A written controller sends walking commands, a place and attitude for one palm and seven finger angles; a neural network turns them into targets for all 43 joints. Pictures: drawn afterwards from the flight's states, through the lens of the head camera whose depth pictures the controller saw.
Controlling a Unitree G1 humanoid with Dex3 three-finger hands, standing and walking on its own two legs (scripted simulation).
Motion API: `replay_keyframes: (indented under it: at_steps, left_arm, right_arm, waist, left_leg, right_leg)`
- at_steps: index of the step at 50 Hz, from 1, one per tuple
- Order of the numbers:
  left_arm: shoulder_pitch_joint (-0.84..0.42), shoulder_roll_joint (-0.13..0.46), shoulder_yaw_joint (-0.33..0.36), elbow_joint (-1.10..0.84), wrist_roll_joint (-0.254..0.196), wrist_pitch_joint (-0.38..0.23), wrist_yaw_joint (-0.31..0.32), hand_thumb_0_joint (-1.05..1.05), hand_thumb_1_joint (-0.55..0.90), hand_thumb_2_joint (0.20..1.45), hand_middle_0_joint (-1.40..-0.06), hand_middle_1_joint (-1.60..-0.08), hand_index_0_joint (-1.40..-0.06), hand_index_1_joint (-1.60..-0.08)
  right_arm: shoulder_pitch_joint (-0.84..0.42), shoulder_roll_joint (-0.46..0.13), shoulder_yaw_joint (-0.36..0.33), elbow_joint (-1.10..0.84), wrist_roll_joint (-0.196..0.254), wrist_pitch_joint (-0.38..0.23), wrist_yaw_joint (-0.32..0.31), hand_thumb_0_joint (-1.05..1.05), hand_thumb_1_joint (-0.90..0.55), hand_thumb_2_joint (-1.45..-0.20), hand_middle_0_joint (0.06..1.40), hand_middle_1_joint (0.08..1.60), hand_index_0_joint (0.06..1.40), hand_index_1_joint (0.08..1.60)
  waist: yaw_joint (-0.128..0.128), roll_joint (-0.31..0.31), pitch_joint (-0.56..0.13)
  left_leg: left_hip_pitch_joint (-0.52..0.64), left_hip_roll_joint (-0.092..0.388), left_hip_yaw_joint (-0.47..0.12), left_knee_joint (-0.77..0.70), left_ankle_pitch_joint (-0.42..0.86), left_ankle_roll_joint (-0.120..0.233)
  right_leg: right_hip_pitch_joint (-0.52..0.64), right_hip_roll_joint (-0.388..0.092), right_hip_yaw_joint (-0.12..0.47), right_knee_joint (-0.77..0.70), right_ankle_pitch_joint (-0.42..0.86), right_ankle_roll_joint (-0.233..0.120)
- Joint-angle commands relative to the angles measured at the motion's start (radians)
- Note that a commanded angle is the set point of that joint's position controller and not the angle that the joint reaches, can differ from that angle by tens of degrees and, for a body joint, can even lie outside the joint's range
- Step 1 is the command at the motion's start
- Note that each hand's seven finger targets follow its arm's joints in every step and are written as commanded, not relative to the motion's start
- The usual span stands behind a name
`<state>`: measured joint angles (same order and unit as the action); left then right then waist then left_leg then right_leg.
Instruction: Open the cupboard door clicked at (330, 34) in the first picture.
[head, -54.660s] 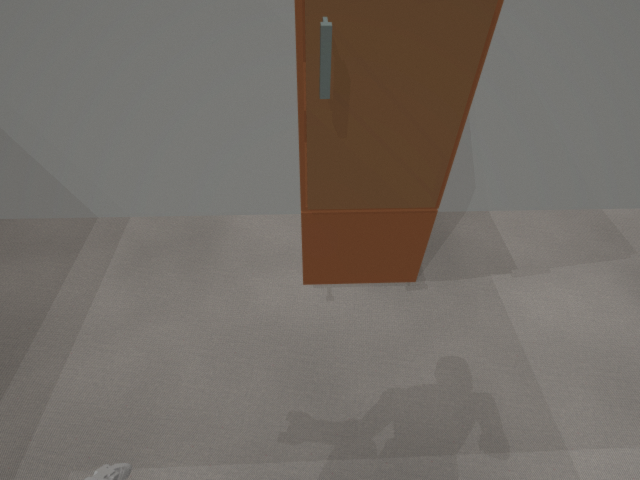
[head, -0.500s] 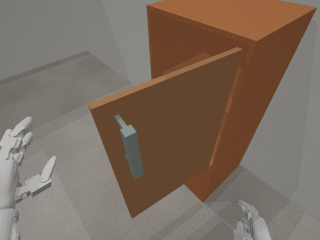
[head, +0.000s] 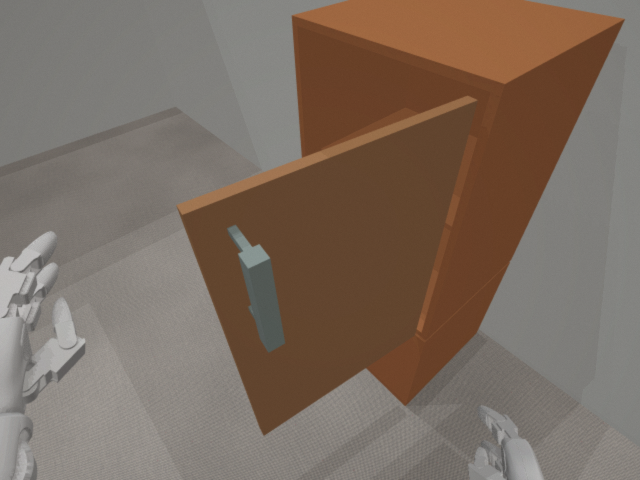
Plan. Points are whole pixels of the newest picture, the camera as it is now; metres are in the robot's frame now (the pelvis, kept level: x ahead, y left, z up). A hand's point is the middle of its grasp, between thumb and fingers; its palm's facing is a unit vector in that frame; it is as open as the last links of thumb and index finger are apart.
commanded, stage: step back with the hand held close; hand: left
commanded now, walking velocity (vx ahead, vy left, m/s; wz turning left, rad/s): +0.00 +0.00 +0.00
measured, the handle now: (255, 290) +0.29 +0.11 +0.13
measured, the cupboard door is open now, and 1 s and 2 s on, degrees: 82 82 82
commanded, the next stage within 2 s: stop stepping back and stand still in 1.02 s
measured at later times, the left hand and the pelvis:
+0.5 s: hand (29, 388) +0.15 +0.28 +0.15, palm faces +0.34 -0.79 -0.51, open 7.4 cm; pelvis -0.07 +0.03 -0.01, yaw -2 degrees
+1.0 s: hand out of the picture +0.03 +0.31 +0.17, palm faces +0.49 -0.74 -0.45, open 7.4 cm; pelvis -0.17 +0.04 -0.02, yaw +2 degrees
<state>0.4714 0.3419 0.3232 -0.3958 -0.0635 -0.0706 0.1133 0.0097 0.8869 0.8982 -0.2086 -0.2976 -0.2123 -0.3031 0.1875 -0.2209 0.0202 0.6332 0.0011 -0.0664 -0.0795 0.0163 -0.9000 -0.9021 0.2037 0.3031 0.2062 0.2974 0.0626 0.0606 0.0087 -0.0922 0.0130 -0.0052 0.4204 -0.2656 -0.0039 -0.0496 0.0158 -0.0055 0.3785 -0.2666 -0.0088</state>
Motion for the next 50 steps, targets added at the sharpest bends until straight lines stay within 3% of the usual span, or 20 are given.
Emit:
replay_keyframes:
  at_steps: [1, 2, 3, 4, 6, 8, 16, 22, 27, 30, 35, 38, 40, 41, 42, 43, 44, 45, 47, 50]
  left_arm:
    - [-0.091, 0.172, 0.109, -0.183, -0.002, -0.062, 0.017, 0.0, 0.9, 0.9, -0.2, -0.3, -0.2, -0.3]
    - [-0.162, 0.216, 0.134, -0.242, -0.001, -0.07, 0.022, 0.0, 0.9, 0.9, -0.2, -0.3, -0.2, -0.3]
    - [-0.216, 0.331, 0.253, -0.259, -0.002, -0.105, 0.027, 0.0, 0.9, 0.9, -0.2, -0.3, -0.2, -0.3]
    - [-0.112, 0.25, 0.193, -0.179, 0.0, -0.111, 0.015, 0.0, 0.9, 0.9, -0.2, -0.3, -0.2, -0.3]
    - [-0.05, 0.211, 0.146, -0.177, 0.009, -0.104, 0.009, 0.0, 0.9, 0.9, -0.2, -0.3, -0.2, -0.3]
    - [-0.01, 0.212, 0.15, -0.189, 0.009, -0.112, 0.012, 0.0, 0.9, 0.9, -0.2, -0.3, -0.2, -0.3]
    - [0.062, 0.267, 0.213, -0.281, 0.01, -0.119, 0.035, 0.0, 0.9, 0.9, -0.2, -0.3, -0.2, -0.3]
    - [0.093, 0.272, 0.237, -0.316, 0.016, -0.142, 0.048, 0.0, 0.9, 0.9, -0.2, -0.3, -0.2, -0.3]
    - [0.087, 0.243, 0.234, -0.298, 0.033, -0.165, 0.053, 0.0, 0.9, 0.9, -0.2, -0.3, -0.2, -0.3]
    - [0.044, 0.222, 0.223, -0.285, 0.047, -0.181, 0.055, 0.0, 0.9, 0.9, -0.2, -0.3, -0.2, -0.3]
    - [-0.036, 0.224, 0.206, -0.319, 0.057, -0.205, 0.067, 0.0, 0.9, 0.9, -0.2, -0.3, -0.2, -0.3]
    - [-0.034, 0.243, 0.212, -0.348, 0.048, -0.218, 0.082, 0.0, 0.9, 0.9, -0.2, -0.3, -0.2, -0.3]
    - [-0.015, 0.253, 0.229, -0.351, 0.044, -0.223, 0.086, 0.0, 0.9, 0.9, -0.2, -0.3, -0.2, -0.3]
    - [-0.003, 0.248, 0.233, -0.349, 0.043, -0.225, 0.087, 0.0, 0.9, 0.9, -0.2, -0.3, -0.2, -0.3]
    - [0.018, 0.251, 0.251, -0.336, 0.043, -0.225, 0.088, 0.0, 0.9, 0.9, -0.2, -0.3, -0.2, -0.3]
    - [0.02, 0.229, 0.255, -0.327, 0.05, -0.228, 0.087, 0.0, 0.9, 0.9, -0.2, -0.3, -0.2, -0.3]
    - [0.002, 0.236, 0.268, -0.327, 0.056, -0.229, 0.085, 0.0, 0.9, 0.9, -0.2, -0.3, -0.2, -0.3]
    - [-0.017, 0.258, 0.281, -0.324, 0.052, -0.229, 0.084, 0.0, 0.9, 0.9, -0.2, -0.3, -0.2, -0.3]
    - [0.011, 0.263, 0.278, -0.292, 0.036, -0.233, 0.08, 0.0, 0.9, 0.9, -0.2, -0.3, -0.2, -0.3]
    - [0.071, 0.209, 0.218, -0.283, 0.012, -0.217, 0.073, 0.0, 0.9, 0.9, -0.2, -0.3, -0.2, -0.3]
  right_arm:
    - [-0.135, -0.101, -0.041, -0.163, 0.004, -0.052, -0.005, 0.0, -0.9, -0.9, 0.2, 0.3, 0.2, 0.3]
    - [-0.139, -0.105, -0.041, -0.164, 0.005, -0.057, -0.006, 0.0, -0.9, -0.9, 0.2, 0.3, 0.2, 0.3]
    - [-0.126, -0.126, -0.046, -0.187, 0.016, -0.04, -0.005, 0.0, -0.9, -0.9, 0.2, 0.3, 0.2, 0.3]
    - [-0.122, -0.111, -0.046, -0.169, 0.009, -0.024, -0.005, 0.0, -0.9, -0.9, 0.2, 0.3, 0.2, 0.3]
    - [-0.118, -0.117, -0.052, -0.188, 0.01, -0.004, 0.001, 0.0, -0.9, -0.9, 0.2, 0.3, 0.2, 0.3]
    - [-0.116, -0.121, -0.059, -0.194, 0.01, 0.009, -0.002, 0.0, -0.9, -0.9, 0.2, 0.3, 0.2, 0.3]
    - [-0.11, -0.121, -0.076, -0.245, 0.021, 0.048, -0.011, 0.0, -0.9, -0.9, 0.2, 0.3, 0.2, 0.3]
    - [-0.106, -0.13, -0.079, -0.257, 0.017, 0.035, -0.014, 0.0, -0.9, -0.9, 0.2, 0.3, 0.2, 0.3]
    - [-0.086, -0.142, -0.08, -0.255, 0.016, 0.003, -0.012, 0.0, -0.9, -0.9, 0.2, 0.3, 0.2, 0.3]
    - [-0.065, -0.144, -0.082, -0.249, 0.014, -0.017, -0.012, 0.0, -0.9, -0.9, 0.2, 0.3, 0.2, 0.3]
    - [-0.045, -0.137, -0.08, -0.228, 0.003, -0.05, -0.014, 0.0, -0.9, -0.9, 0.2, 0.3, 0.2, 0.3]
    - [-0.03, -0.127, -0.074, -0.199, -0.001, -0.065, -0.014, 0.0, -0.9, -0.9, 0.2, 0.3, 0.2, 0.3]
    - [-0.034, -0.127, -0.072, -0.197, -0.001, -0.072, -0.014, 0.0, -0.9, -0.9, 0.2, 0.3, 0.2, 0.3]
    - [-0.037, -0.131, -0.07, -0.199, -0.001, -0.074, -0.015, 0.0, -0.9, -0.9, 0.2, 0.3, 0.2, 0.3]
    - [-0.05, -0.14, -0.074, -0.204, -0.002, -0.079, -0.02, 0.0, -0.9, -0.9, 0.2, 0.3, 0.2, 0.3]
    - [-0.052, -0.146, -0.073, -0.21, -0.002, -0.083, -0.021, 0.0, -0.9, -0.9, 0.2, 0.3, 0.2, 0.3]
    - [-0.056, -0.142, -0.078, -0.212, -0.004, -0.088, -0.019, 0.0, -0.9, -0.9, 0.2, 0.3, 0.2, 0.3]
    - [-0.048, -0.125, -0.084, -0.203, -0.008, -0.088, -0.015, 0.0, -0.9, -0.9, 0.2, 0.3, 0.2, 0.3]
    - [-0.046, -0.122, -0.096, -0.184, 0.0, -0.096, -0.002, 0.0, -0.9, -0.9, 0.2, 0.3, 0.2, 0.3]
    - [-0.061, -0.101, -0.083, -0.162, -0.001, -0.103, 0.02, 0.0, -0.9, -0.9, 0.2, 0.3, 0.2, 0.3]
  waist:
    - [0.0, -0.003, -0.042]
    - [0.002, 0.01, -0.069]
    - [-0.039, -0.004, 0.003]
    - [-0.043, -0.062, -0.02]
    - [-0.047, -0.074, -0.045]
    - [-0.046, -0.032, -0.091]
    - [-0.045, -0.029, -0.193]
    - [-0.04, 0.066, -0.157]
    - [-0.052, 0.084, -0.075]
    - [-0.065, 0.033, -0.034]
    - [-0.075, -0.045, -0.016]
    - [-0.082, -0.08, -0.063]
    - [-0.081, -0.055, -0.09]
    - [-0.078, 0.0, -0.09]
    - [-0.071, 0.092, -0.085]
    - [-0.068, 0.192, -0.081]
    - [-0.061, 0.249, -0.093]
    - [-0.064, 0.206, -0.093]
    - [-0.062, 0.097, -0.109]
    - [-0.059, 0.144, -0.09]
  left_leg:
    - [0.032, 0.006, 0.027, -0.041, 0.273, 0.026]
    - [0.04, 0.005, 0.021, -0.041, 0.274, 0.025]
    - [-0.014, 0.022, 0.005, -0.001, 0.212, 0.045]
    - [-0.015, 0.019, -0.008, 0.016, 0.202, 0.045]
    - [-0.012, 0.022, 0.0, 0.028, 0.229, 0.04]
    - [-0.007, 0.036, 0.004, 0.025, 0.302, 0.036]
    - [-0.048, 0.078, -0.013, 0.008, 0.452, 0.034]
    - [-0.236, 0.104, -0.055, -0.054, 0.237, 0.054]
    - [-0.483, 0.129, -0.094, -0.12, -0.199, 0.086]
    - [-0.568, 0.123, -0.102, -0.089, -0.361, 0.097]
    - [-0.429, 0.069, -0.09, 0.042, -0.362, 0.066]
    - [-0.259, 0.04, -0.081, 0.144, -0.229, 0.043]
    - [-0.261, 0.056, -0.103, 0.096, -0.215, 0.047]
    - [-0.317, 0.083, -0.135, 0.027, -0.266, 0.058]
    - [-0.421, 0.136, -0.189, -0.085, -0.363, 0.078]
    - [-0.61, 0.232, -0.281, -0.229, -0.505, 0.12]
    - [-0.732, 0.306, -0.346, -0.318, -0.55, 0.162]
    - [-0.714, 0.326, -0.338, -0.32, -0.457, 0.177]
    - [-0.556, 0.307, -0.27, -0.248, -0.328, 0.161]
    - [-0.438, 0.248, -0.183, -0.262, -0.289, 0.098]
  right_leg:
    - [-0.051, -0.013, -0.009, -0.061, 0.251, -0.003]
    - [-0.034, -0.015, -0.008, -0.057, 0.252, -0.005]
    - [-0.147, -0.063, 0.102, -0.111, 0.33, -0.006]
    - [-0.135, -0.085, 0.104, -0.103, 0.361, -0.008]
    - [-0.137, -0.096, 0.106, -0.09, 0.405, -0.006]
    - [-0.117, -0.096, 0.09, -0.055, 0.455, -0.001]
    - [-0.079, -0.063, 0.057, 0.054, 0.488, 0.018]
    - [-0.04, -0.038, 0.051, 0.118, 0.303, 0.023]
    - [-0.001, -0.022, 0.061, 0.184, 0.146, 0.024]
    - [-0.038, -0.034, 0.099, 0.167, 0.014, 0.018]
    - [-0.291, -0.084, 0.166, 0.022, -0.261, -0.021]
    - [-0.418, -0.131, 0.187, -0.016, -0.209, -0.047]
    - [-0.392, -0.109, 0.152, 0.035, -0.146, -0.029]
    - [-0.344, -0.079, 0.123, 0.087, -0.145, -0.013]
    - [-0.256, -0.032, 0.085, 0.183, -0.147, 0.008]
    - [-0.087, 0.03, 0.024, 0.388, -0.1, 0.031]
    - [0.022, 0.069, 0.005, 0.601, -0.094, 0.041]
    - [-0.012, 0.064, 0.025, 0.71, -0.152, 0.031]
    - [-0.135, 0.066, 0.032, 0.69, -0.213, 0.02]
    - [-0.15, 0.067, -0.038, 0.448, -0.284, 0.0]
